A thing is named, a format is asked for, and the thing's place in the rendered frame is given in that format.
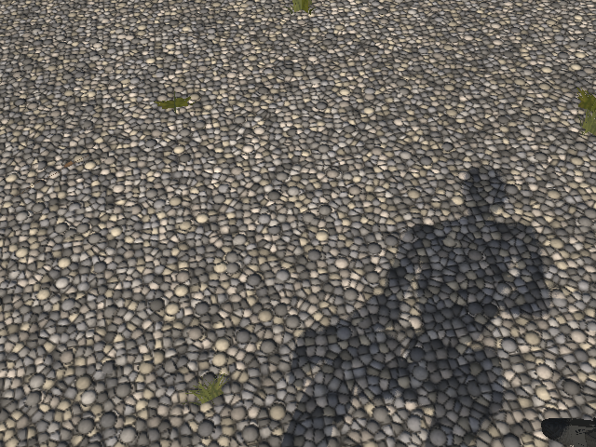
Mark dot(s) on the right robot hand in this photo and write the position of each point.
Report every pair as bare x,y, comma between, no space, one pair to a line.
577,432

